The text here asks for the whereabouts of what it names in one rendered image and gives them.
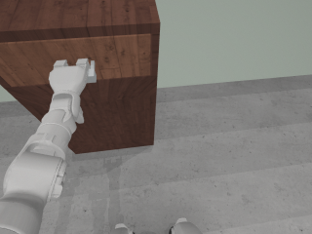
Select robot shin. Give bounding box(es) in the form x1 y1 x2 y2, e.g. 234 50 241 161
175 217 187 225
115 223 127 229

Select robot left forearm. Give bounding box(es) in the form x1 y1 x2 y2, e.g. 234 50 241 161
3 90 81 194

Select left robot shin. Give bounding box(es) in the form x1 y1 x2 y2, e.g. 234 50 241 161
115 223 127 229

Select drawer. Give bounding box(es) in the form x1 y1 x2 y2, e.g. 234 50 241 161
0 33 151 87

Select left robot hand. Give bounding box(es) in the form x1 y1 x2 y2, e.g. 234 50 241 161
49 58 91 124

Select handle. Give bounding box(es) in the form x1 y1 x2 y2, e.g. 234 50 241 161
49 60 97 84

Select right robot shin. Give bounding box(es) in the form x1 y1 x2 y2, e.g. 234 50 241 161
175 217 187 225

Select left robot upper arm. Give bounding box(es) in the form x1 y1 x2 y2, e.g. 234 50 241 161
0 151 68 234

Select cabinet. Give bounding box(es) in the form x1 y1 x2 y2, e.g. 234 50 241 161
0 0 161 154

